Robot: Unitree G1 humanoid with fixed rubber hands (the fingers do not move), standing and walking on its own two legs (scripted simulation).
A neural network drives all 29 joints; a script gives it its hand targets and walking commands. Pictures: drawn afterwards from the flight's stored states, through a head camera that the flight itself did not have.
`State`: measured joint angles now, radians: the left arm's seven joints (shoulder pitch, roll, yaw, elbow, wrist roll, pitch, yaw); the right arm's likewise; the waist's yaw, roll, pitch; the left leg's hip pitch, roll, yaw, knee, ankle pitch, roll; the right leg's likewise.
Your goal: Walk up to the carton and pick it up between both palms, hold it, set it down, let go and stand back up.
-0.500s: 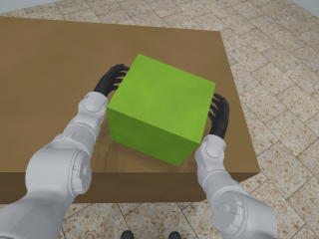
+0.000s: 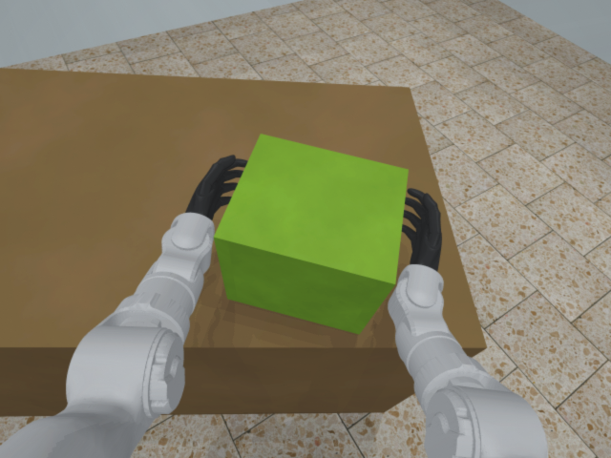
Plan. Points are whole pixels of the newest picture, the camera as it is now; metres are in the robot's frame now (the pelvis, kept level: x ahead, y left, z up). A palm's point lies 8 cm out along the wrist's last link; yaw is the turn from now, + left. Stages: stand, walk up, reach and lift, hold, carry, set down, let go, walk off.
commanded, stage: reach and lift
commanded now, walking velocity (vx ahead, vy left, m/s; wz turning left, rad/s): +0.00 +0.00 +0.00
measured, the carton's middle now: (312, 238) +0.43 +0.00 +0.00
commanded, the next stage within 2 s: none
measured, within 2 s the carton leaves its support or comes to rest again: neither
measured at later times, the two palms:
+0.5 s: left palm (167, 185) +0.42 +0.17 +0.12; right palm (425, 222) +0.38 -0.13 +0.12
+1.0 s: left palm (161, 198) +0.37 +0.17 +0.15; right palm (444, 211) +0.37 -0.14 +0.15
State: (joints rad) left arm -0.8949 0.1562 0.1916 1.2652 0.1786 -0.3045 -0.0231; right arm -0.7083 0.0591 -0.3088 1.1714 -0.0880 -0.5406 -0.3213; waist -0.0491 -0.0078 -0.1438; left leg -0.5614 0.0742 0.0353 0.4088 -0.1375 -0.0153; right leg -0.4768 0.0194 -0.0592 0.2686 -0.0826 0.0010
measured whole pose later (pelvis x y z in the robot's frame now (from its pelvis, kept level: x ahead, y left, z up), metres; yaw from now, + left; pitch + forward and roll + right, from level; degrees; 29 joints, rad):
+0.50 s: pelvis +0.00 +0.03 +0.01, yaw +2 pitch +0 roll -2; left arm -0.80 0.08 0.23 0.87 0.28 0.08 -0.02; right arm -0.69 0.04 -0.27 0.97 -0.01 -0.25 -0.25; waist -0.07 -0.09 -0.02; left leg -0.21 0.02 0.04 0.36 -0.16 0.01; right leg -0.11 -0.03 -0.06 0.20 -0.09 0.03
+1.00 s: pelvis -0.01 +0.00 +0.01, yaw +2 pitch -6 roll +0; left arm -0.68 -0.02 0.29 0.51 0.31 0.36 -0.01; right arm -0.69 0.01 -0.21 0.79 0.01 -0.01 -0.18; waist -0.04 -0.06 0.05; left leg -0.08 0.03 0.03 0.30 -0.13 0.00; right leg -0.03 -0.03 -0.07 0.27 -0.13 0.02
